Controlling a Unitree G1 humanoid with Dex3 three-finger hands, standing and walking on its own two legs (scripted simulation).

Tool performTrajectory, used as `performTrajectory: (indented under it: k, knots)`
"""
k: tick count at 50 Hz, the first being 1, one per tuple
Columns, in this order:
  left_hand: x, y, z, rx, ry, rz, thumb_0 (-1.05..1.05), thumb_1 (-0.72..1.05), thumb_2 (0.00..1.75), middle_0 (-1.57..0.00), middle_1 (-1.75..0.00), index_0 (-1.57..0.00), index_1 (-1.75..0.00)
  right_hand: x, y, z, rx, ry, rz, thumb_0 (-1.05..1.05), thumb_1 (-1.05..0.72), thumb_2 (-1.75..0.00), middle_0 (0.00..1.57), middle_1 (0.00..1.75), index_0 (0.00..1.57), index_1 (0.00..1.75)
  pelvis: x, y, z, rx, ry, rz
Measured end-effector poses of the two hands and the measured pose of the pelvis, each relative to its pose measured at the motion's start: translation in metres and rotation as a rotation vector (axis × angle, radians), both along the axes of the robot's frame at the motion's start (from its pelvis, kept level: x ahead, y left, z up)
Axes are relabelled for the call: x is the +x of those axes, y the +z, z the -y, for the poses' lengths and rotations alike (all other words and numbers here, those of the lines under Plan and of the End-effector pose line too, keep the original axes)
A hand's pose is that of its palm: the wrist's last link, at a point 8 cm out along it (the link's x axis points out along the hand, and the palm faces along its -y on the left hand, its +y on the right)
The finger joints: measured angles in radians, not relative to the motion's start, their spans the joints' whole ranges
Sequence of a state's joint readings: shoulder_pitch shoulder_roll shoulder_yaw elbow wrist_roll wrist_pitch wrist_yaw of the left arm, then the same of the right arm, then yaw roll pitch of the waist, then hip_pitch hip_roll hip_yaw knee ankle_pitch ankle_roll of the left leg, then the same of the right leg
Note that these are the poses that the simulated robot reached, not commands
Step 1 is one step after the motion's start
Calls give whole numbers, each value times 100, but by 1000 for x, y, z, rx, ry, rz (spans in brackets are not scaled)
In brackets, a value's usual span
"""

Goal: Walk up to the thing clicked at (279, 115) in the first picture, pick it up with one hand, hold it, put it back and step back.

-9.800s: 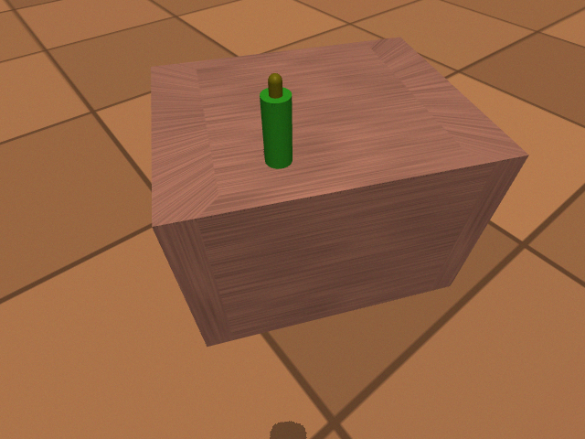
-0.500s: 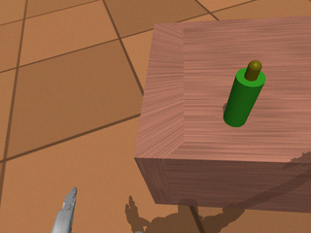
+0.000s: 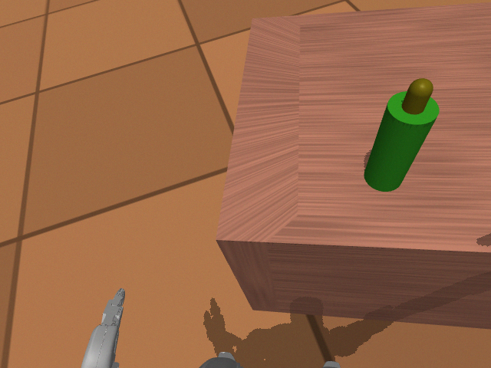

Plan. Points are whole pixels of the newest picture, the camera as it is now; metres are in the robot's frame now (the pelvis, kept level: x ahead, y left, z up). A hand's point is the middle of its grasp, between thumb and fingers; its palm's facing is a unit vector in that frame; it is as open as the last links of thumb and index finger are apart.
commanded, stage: go down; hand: right
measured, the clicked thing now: (399, 137) +0.50 -0.20 +0.04
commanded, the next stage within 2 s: approach in 0.60 s
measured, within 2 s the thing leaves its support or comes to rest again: neither
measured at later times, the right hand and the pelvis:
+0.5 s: hand out of the picture +0.41 -0.39 +0.12, palm faces +0.24 +0.97 +0.00, open 17.5 cm; pelvis +0.01 +0.00 +0.00, yaw +0 degrees
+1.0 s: hand out of the picture +0.42 -0.36 +0.08, palm faces +0.18 +0.98 +0.00, open 17.6 cm; pelvis +0.00 +0.00 -0.01, yaw +0 degrees
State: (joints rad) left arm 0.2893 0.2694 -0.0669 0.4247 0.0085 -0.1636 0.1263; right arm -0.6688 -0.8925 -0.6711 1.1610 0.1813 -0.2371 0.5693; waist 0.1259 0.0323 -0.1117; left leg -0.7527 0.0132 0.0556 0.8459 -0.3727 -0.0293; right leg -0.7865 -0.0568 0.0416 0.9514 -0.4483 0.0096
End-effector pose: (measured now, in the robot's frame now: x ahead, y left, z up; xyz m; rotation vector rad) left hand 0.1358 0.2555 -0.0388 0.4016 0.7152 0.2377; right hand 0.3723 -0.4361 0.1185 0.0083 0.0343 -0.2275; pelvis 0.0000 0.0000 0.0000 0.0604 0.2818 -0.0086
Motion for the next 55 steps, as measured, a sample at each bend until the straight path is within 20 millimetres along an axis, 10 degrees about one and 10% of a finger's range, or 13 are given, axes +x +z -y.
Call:
performTrajectory:
  k: [44, 55]
  knots:
    - [8, 1, 1, -2, -13, 9, -1, -55, 5, -6, -5, -6, -5, 2, -6, -3, -1, -9, -20, -1, 57, -5, 5, 5, 6, 5, 3, -2, 0, 2, -6, -6]
    - [3, 0, -3, 19, -34, 45, -1, -53, 4, -7, -6, -7, -6, 34, -77, -65, 50, 88, -61, -1, 57, -5, 4, 5, 5, 5, -8, -19, -1, -1, 5, -58]
